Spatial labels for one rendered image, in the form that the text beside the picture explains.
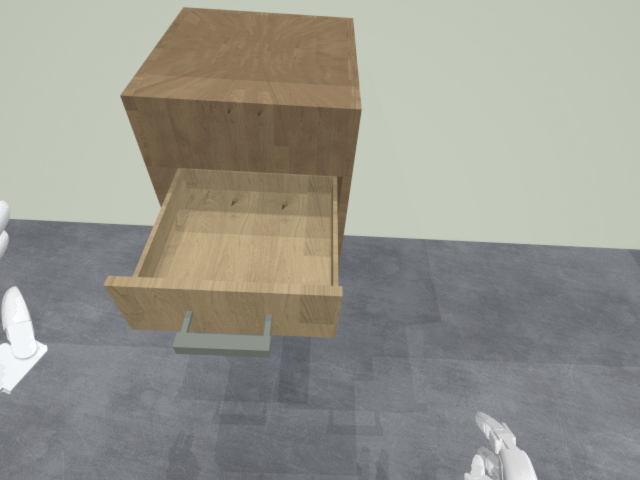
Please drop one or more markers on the cabinet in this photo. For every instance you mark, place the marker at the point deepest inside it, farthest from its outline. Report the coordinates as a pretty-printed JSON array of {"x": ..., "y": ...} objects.
[{"x": 249, "y": 91}]

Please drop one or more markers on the drawer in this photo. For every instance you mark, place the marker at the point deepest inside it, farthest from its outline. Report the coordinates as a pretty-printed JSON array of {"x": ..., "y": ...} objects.
[{"x": 233, "y": 246}]

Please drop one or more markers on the robot right hand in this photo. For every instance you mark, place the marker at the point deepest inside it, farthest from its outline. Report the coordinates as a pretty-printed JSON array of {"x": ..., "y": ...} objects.
[{"x": 511, "y": 463}]

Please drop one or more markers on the robot left hand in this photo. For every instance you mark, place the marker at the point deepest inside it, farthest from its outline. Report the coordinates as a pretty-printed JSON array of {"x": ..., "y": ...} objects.
[{"x": 24, "y": 353}]

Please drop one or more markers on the handle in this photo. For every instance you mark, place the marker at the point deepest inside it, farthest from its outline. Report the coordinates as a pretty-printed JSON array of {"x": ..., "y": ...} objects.
[{"x": 222, "y": 344}]

